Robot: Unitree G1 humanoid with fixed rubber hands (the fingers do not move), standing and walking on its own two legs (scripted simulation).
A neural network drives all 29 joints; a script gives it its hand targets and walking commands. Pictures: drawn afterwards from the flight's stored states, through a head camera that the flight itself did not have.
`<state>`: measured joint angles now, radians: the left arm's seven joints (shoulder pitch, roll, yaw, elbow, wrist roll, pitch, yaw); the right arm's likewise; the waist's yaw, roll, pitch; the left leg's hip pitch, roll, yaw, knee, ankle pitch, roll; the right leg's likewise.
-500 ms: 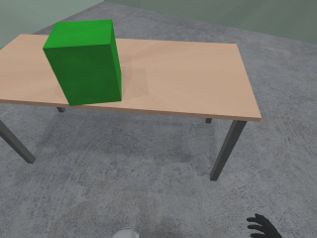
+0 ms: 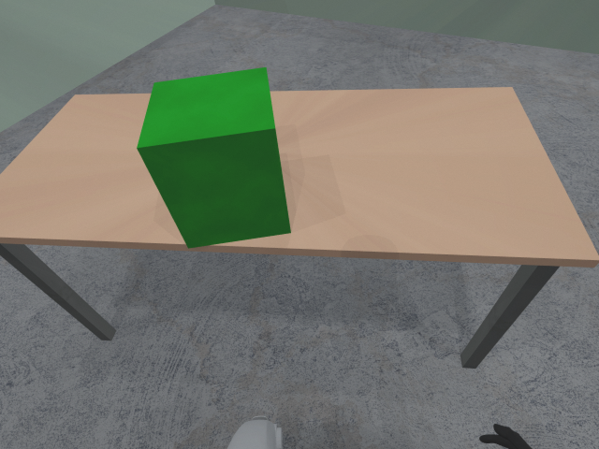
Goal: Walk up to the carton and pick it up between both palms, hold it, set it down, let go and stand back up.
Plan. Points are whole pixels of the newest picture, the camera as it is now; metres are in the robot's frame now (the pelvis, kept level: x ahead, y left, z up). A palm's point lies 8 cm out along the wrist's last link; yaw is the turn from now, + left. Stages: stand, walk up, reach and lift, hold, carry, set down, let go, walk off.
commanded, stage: walk up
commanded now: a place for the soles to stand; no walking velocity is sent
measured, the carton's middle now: (225, 161) +0.63 +0.18 +0.03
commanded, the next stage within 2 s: none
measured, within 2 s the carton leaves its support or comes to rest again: neither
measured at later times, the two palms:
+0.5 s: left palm (49, 391) +0.23 +0.41 -0.07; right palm (418, 448) +0.17 -0.13 -0.13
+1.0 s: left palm (41, 332) +0.33 +0.47 -0.07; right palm (353, 374) +0.25 -0.04 -0.06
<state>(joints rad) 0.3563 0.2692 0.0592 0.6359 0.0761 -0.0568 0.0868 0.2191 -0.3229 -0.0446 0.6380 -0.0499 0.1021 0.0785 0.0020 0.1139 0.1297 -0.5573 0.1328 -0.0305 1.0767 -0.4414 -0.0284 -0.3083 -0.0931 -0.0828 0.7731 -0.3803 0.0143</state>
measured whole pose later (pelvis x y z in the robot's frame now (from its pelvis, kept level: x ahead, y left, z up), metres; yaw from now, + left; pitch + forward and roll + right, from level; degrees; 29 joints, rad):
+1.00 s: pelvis +0.15 +0.23 +0.02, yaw -10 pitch -1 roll +0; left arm 0.22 0.29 0.01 0.62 0.00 0.00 -0.01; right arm 0.20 -0.29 0.02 0.60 0.01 0.01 0.01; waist 0.00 0.00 0.07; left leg -0.33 0.08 0.15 0.69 -0.33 0.02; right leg -0.31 -0.01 0.06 0.67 -0.34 0.04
